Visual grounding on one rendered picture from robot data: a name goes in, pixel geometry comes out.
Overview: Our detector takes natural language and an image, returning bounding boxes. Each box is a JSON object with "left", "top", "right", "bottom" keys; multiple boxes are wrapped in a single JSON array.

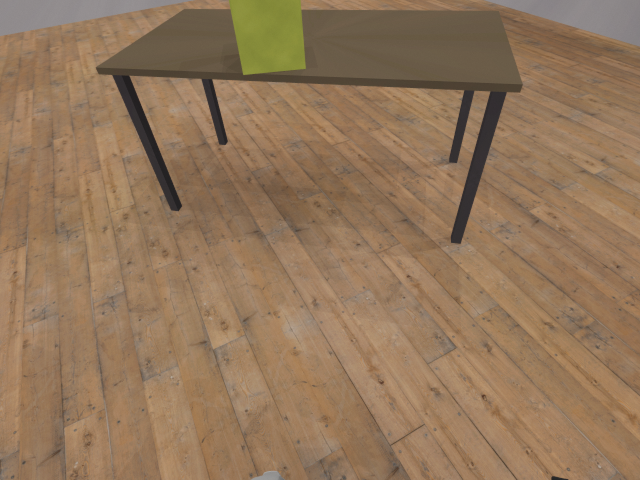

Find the carton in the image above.
[{"left": 229, "top": 0, "right": 306, "bottom": 75}]

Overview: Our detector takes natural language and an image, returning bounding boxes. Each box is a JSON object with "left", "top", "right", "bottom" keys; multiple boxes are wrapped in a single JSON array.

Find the table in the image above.
[{"left": 96, "top": 9, "right": 523, "bottom": 244}]

